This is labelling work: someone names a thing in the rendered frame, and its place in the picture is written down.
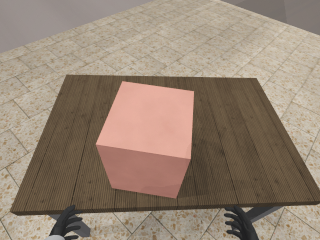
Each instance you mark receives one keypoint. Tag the robot right hand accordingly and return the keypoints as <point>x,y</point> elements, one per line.
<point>244,225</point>

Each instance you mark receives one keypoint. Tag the robot left hand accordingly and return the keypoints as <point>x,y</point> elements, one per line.
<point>60,228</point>

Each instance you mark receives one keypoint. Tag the carton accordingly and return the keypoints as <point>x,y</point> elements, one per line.
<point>146,141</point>

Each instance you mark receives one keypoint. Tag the table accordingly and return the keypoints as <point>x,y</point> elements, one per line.
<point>241,153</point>

